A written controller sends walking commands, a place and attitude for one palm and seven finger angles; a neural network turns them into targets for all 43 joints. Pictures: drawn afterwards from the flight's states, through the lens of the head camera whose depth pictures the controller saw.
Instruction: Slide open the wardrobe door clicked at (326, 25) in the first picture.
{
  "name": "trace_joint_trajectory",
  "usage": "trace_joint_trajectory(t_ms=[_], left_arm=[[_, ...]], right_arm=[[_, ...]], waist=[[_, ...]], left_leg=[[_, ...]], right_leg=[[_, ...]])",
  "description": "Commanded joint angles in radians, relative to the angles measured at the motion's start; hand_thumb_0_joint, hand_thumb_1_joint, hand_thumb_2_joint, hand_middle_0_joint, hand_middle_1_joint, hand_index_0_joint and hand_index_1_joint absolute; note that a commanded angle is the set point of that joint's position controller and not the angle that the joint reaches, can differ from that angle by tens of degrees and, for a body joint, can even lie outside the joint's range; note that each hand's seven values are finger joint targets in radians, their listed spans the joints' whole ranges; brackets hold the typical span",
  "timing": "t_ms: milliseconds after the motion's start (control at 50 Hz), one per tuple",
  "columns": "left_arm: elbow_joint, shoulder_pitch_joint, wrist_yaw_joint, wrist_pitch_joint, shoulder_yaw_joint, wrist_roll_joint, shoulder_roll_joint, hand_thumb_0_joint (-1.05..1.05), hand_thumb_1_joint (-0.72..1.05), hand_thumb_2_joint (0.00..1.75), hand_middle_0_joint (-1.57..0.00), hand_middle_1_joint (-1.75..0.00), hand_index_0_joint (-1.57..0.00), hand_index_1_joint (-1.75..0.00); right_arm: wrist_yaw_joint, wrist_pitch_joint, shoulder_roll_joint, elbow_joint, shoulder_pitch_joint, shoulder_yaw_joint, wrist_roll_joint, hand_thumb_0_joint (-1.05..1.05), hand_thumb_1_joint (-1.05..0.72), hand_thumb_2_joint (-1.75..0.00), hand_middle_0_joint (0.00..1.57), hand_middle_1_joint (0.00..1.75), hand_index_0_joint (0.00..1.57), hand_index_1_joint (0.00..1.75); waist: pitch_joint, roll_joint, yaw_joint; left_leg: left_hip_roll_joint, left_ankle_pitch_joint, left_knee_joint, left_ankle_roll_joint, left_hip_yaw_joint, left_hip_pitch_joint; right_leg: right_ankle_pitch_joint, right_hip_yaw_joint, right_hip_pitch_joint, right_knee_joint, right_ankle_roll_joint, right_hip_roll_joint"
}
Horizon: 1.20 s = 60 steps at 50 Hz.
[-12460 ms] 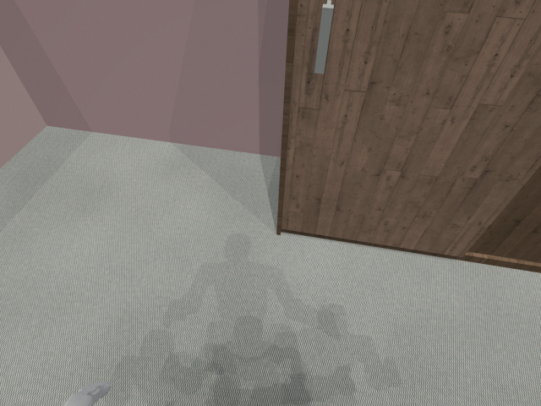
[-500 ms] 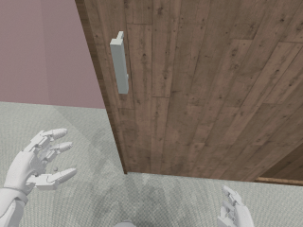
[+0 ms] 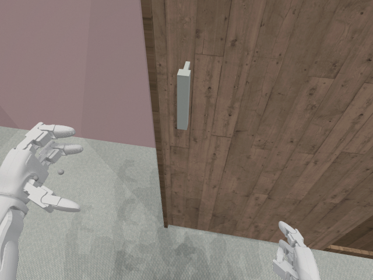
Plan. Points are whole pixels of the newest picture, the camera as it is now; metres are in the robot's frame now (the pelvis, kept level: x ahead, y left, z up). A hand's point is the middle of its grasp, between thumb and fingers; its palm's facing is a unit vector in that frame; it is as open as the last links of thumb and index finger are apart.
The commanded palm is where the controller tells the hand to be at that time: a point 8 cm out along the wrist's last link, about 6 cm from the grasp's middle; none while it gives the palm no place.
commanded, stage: raise the hand with hooked fingers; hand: left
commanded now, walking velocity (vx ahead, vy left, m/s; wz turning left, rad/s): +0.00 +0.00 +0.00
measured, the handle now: (184, 96) +0.49 +0.06 +0.15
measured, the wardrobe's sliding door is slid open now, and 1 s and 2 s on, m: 0.00 0.00 0.00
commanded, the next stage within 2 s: move the hooked fingers beside the handle in 0.80 s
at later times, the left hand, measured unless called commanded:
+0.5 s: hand (54, 164) +0.25 +0.26 +0.16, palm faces -0.02 -1.00 -0.09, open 14.0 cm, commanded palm +0.22 +0.31 +0.18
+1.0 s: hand (70, 151) +0.28 +0.24 +0.17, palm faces +0.01 -1.00 -0.07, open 14.0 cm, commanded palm +0.25 +0.28 +0.18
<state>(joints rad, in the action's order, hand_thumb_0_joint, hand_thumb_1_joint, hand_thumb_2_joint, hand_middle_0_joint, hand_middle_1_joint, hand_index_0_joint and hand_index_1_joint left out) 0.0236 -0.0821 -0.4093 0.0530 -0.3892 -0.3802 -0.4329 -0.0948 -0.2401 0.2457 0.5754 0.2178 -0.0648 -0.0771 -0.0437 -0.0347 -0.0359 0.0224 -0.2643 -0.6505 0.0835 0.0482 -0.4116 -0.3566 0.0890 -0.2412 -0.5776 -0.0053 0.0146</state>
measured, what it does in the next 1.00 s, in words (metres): stands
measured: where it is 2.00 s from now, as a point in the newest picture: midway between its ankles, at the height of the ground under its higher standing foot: outside the picture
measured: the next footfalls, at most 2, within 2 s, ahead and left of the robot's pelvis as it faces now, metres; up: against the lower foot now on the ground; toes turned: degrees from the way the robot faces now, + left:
none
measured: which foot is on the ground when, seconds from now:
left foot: down 0.00-1.00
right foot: down 0.00-1.00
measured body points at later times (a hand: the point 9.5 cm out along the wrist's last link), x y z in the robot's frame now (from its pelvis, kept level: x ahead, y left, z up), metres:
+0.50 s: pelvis -0.02 -0.01 +0.01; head -0.03 -0.02 +0.46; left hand +0.25 +0.31 +0.17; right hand +0.16 -0.24 -0.06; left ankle +0.05 +0.06 -0.72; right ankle -0.03 -0.12 -0.72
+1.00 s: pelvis +0.00 -0.04 +0.01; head -0.01 -0.05 +0.46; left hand +0.27 +0.29 +0.18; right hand +0.19 -0.27 -0.06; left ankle +0.05 +0.06 -0.72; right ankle -0.03 -0.12 -0.72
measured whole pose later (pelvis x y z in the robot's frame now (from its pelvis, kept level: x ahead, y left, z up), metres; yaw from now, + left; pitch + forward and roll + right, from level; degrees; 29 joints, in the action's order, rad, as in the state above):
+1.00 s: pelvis +0.00 -0.04 +0.01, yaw +0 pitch -2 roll -1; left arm 0.19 0.09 -0.49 -0.08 -0.45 -0.37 -0.49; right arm -0.09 -0.22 0.27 0.60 0.22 -0.07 -0.10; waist -0.02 -0.05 -0.04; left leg 0.00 -0.21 -0.53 0.04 0.04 -0.30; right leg -0.31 0.09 -0.14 -0.48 -0.05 0.05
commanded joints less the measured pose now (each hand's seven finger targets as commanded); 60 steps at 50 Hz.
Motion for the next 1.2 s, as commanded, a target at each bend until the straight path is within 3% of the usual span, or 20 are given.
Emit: trace_joint_trajectory(t_ms=[0, 80, 140, 180, 240, 300, 320, 340, 440, 520, 600, 620, 640, 740, 820, 860, 920, 1000, 1040, 1180], left_arm=[[-0.135, 0.211, -0.036, -0.079, -0.058, 0.009, -0.216, 0.0, -0.5, 0.3, -0.3, -1.2, -0.3, -1.2], [-0.274, 0.358, -0.018, -0.015, -0.147, -0.004, -0.312, 0.0, -0.5, 0.3, -0.3, -1.2, -0.3, -1.2], [-0.254, 0.408, -0.006, 0.021, -0.176, -0.007, -0.335, 0.0, -0.5, 0.3, -0.3, -1.2, -0.3, -1.2], [-0.153, 0.404, -0.016, -0.001, -0.165, -0.002, -0.32, 0.0, -0.5, 0.3, -0.3, -1.2, -0.3, -1.2], [-0.027, 0.41, -0.048, -0.083, -0.121, 0.012, -0.299, 0.0, -0.5, 0.3, -0.3, -1.2, -0.3, -1.2], [0.03, 0.43, -0.077, -0.157, -0.087, 0.022, -0.296, 0.0, -0.5, 0.3, -0.3, -1.2, -0.3, -1.2], [0.038, 0.41, -0.089, -0.164, -0.082, 0.015, -0.282, 0.0, -0.5, 0.3, -0.3, -1.2, -0.3, -1.2], [0.013, 0.414, -0.097, -0.163, -0.08, 0.015, -0.286, 0.0, -0.5, 0.3, -0.3, -1.2, -0.3, -1.2], [-0.139, 0.451, -0.08, -0.068, -0.175, -0.007, -0.372, 0.0, -0.5, 0.3, -0.3, -1.2, -0.3, -1.2], [-0.104, 0.412, -0.047, -0.035, -0.229, -0.004, -0.398, 0.0, -0.5, 0.3, -0.3, -1.2, -0.3, -1.2], [-0.061, 0.439, -0.05, -0.07, -0.147, 0.011, -0.321, 0.0, -0.5, 0.3, -0.3, -1.2, -0.3, -1.2], [-0.051, 0.432, -0.053, -0.078, -0.145, 0.009, -0.319, 0.0, -0.5, 0.3, -0.3, -1.2, -0.3, -1.2], [-0.063, 0.443, -0.057, -0.085, -0.131, 0.009, -0.314, 0.0, -0.5, 0.3, -0.3, -1.2, -0.3, -1.2], [-0.076, 0.444, -0.077, -0.08, -0.128, -0.002, -0.315, 0.0, -0.5, 0.3, -0.3, -1.2, -0.3, -1.2], [-0.073, 0.41, -0.074, -0.06, -0.193, -0.011, -0.366, 0.0, -0.5, 0.3, -0.3, -1.2, -0.3, -1.2], [-0.064, 0.408, -0.075, -0.064, -0.192, -0.014, -0.352, 0.0, -0.5, 0.3, -0.3, -1.2, -0.3, -1.2], [-0.009, 0.447, -0.077, -0.08, -0.166, -0.012, -0.337, 0.0, -0.5, 0.3, -0.3, -1.2, -0.3, -1.2], [-0.041, 0.518, -0.075, -0.092, -0.102, -0.002, -0.29, 0.0, -0.5, 0.3, -0.3, -1.2, -0.3, -1.2], [-0.062, 0.501, -0.067, -0.084, -0.116, -0.002, -0.304, 0.0, -0.5, 0.3, -0.3, -1.2, -0.3, -1.2], [-0.029, 0.517, -0.024, -0.079, -0.114, 0.011, -0.293, 0.0, -0.5, 0.3, -0.3, -1.2, -0.3, -1.2]], right_arm=[[-0.023, -0.038, 0.157, -0.162, -0.081, 0.052, -0.008, 0.0, -0.9, -0.9, 0.2, 0.3, 0.2, 0.3], [-0.026, -0.048, 0.14, -0.166, -0.103, 0.037, 0.002, 0.0, -0.9, -0.9, 0.2, 0.3, 0.2, 0.3], [-0.028, -0.054, 0.135, -0.143, -0.107, 0.025, 0.005, 0.0, -0.9, -0.9, 0.2, 0.3, 0.2, 0.3], [-0.033, -0.054, 0.136, -0.125, -0.104, 0.024, -0.001, 0.0, -0.9, -0.9, 0.2, 0.3, 0.2, 0.3], [-0.033, -0.043, 0.149, -0.116, -0.104, 0.025, -0.014, 0.0, -0.9, -0.9, 0.2, 0.3, 0.2, 0.3], [-0.032, -0.039, 0.156, -0.133, -0.107, 0.026, -0.023, 0.0, -0.9, -0.9, 0.2, 0.3, 0.2, 0.3], [-0.027, -0.04, 0.154, -0.138, -0.111, 0.027, -0.022, 0.0, -0.9, -0.9, 0.2, 0.3, 0.2, 0.3], [-0.024, -0.04, 0.157, -0.144, -0.111, 0.028, -0.022, 0.0, -0.9, -0.9, 0.2, 0.3, 0.2, 0.3], [-0.011, -0.057, 0.148, -0.153, -0.13, 0.028, -0.008, 0.0, -0.9, -0.9, 0.2, 0.3, 0.2, 0.3], [-0.011, -0.066, 0.146, -0.132, -0.111, 0.033, -0.003, 0.0, -0.9, -0.9, 0.2, 0.3, 0.2, 0.3], [-0.017, -0.062, 0.148, -0.125, -0.106, 0.034, -0.011, 0.0, -0.9, -0.9, 0.2, 0.3, 0.2, 0.3], [-0.017, -0.061, 0.148, -0.126, -0.106, 0.036, -0.01, 0.0, -0.9, -0.9, 0.2, 0.3, 0.2, 0.3], [-0.018, -0.059, 0.15, -0.129, -0.107, 0.037, -0.013, 0.0, -0.9, -0.9, 0.2, 0.3, 0.2, 0.3], [-0.017, -0.054, 0.153, -0.132, -0.11, 0.038, -0.011, 0.0, -0.9, -0.9, 0.2, 0.3, 0.2, 0.3], [-0.011, -0.053, 0.151, -0.131, -0.106, 0.042, -0.009, 0.0, -0.9, -0.9, 0.2, 0.3, 0.2, 0.3], [-0.01, -0.048, 0.146, -0.133, -0.106, 0.042, -0.009, 0.0, -0.9, -0.9, 0.2, 0.3, 0.2, 0.3], [-0.01, -0.033, 0.153, -0.121, -0.097, 0.044, -0.016, 0.0, -0.9, -0.9, 0.2, 0.3, 0.2, 0.3], [-0.016, -0.029, 0.147, -0.139, -0.107, 0.041, -0.019, 0.0, -0.9, -0.9, 0.2, 0.3, 0.2, 0.3], [-0.015, -0.027, 0.148, -0.141, -0.109, 0.044, -0.015, 0.0, -0.9, -0.9, 0.2, 0.3, 0.2, 0.3], [-0.017, -0.011, 0.145, -0.136, -0.097, 0.046, -0.015, 0.0, -0.9, -0.9, 0.2, 0.3, 0.2, 0.3]], waist=[[-0.104, -0.051, 0.007], [-0.205, -0.067, 0.0], [-0.171, -0.135, 0.0], [-0.109, -0.134, 0.004], [-0.031, -0.119, 0.007], [-0.036, -0.078, 0.01], [-0.053, -0.024, 0.005], [-0.083, -0.028, 0.006], [-0.162, -0.054, -0.008], [-0.125, -0.089, -0.019], [-0.069, -0.135, 0.003], [-0.067, -0.086, 0.0], [-0.083, -0.101, 0.005], [-0.121, -0.046, 0.007], [-0.159, -0.024, -0.013], [-0.171, -0.03, -0.011], [-0.116, -0.017, 0.003], [-0.139, -0.086, 0.012], [-0.178, -0.06, 0.005], [-0.184, -0.028, 0.002]], left_leg=[[-0.061, 0.034, 0.196, -0.062, -0.173, 0.258], [-0.061, 0.046, 0.219, -0.064, -0.188, 0.364], [-0.062, -0.013, 0.254, -0.071, -0.196, 0.377], [-0.063, -0.06, 0.278, -0.071, -0.201, 0.356], [-0.055, -0.125, 0.298, -0.065, -0.187, 0.295], [-0.046, -0.174, 0.303, -0.057, -0.191, 0.277], [-0.044, -0.134, 0.287, -0.054, -0.182, 0.279], [-0.038, -0.094, 0.27, -0.049, -0.169, 0.288], [-0.034, -0.026, 0.246, -0.046, -0.155, 0.337], [-0.037, -0.004, 0.25, -0.049, -0.142, 0.33], [-0.037, -0.024, 0.257, -0.051, -0.137, 0.319], [-0.038, 0.007, 0.242, -0.047, -0.131, 0.312], [-0.033, 0.015, 0.235, -0.044, -0.121, 0.313], [-0.03, 0.099, 0.198, -0.038, -0.111, 0.324], [-0.025, 0.17, 0.178, -0.035, -0.098, 0.333], [-0.022, 0.193, 0.172, -0.034, -0.092, 0.334], [-0.026, 0.18, 0.161, -0.037, -0.085, 0.308], [-0.019, 0.179, 0.165, -0.036, -0.094, 0.337], [-0.021, 0.213, 0.148, -0.032, -0.089, 0.34], [-0.022, 0.225, 0.164, -0.033, -0.087, 0.348]], right_leg=[[0.121, -0.011, -0.144, 0.105, -0.017, 0.014], [0.119, -0.018, -0.099, 0.127, -0.024, 0.023], [0.095, -0.023, -0.093, 0.148, -0.028, 0.023], [0.083, -0.022, -0.099, 0.163, -0.028, 0.02], [0.059, -0.028, -0.099, 0.189, -0.027, 0.012], [0.036, -0.031, -0.104, 0.188, -0.023, 0.008], [0.052, -0.039, -0.083, 0.2, -0.025, 0.007], [0.063, -0.039, -0.077, 0.196, -0.023, 0.007], [0.068, -0.051, -0.051, 0.201, -0.028, 0.013], [0.084, -0.053, -0.043, 0.216, -0.028, 0.013], [0.08, -0.051, -0.071, 0.216, -0.025, 0.007], [0.097, -0.066, -0.054, 0.227, -0.025, 0.002], [0.094, -0.07, -0.056, 0.228, -0.02, 0.001], [0.162, -0.082, -0.038, 0.215, -0.012, -0.002], [0.252, -0.082, -0.007, 0.2, -0.007, -0.001], [0.3, -0.084, -0.004, 0.187, -0.003, -0.005], [0.293, -0.095, -0.032, 0.194, 0.009, -0.008], [0.283, -0.079, -0.053, 0.181, -0.001, -0.003], [0.332, -0.095, -0.028, 0.172, 0.005, -0.011], [0.332, -0.065, -0.036, 0.164, -0.004, 0.002]])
